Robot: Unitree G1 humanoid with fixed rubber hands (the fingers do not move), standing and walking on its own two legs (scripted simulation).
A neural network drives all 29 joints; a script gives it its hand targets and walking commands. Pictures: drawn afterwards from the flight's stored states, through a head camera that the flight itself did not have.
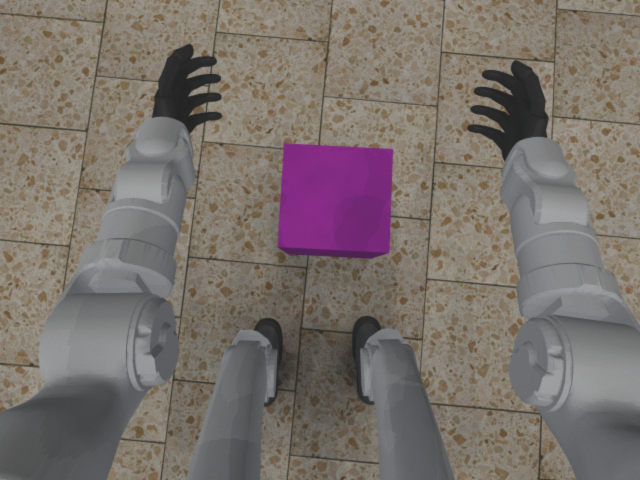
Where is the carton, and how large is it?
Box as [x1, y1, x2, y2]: [278, 143, 392, 258]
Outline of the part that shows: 284,143 278,247 287,253 369,258 388,252 392,149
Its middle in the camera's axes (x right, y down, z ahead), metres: +0.03 -0.07 +0.86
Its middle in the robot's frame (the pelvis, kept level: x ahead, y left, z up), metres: +0.49 -0.03 -0.52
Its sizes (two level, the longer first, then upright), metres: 0.210 0.200 0.250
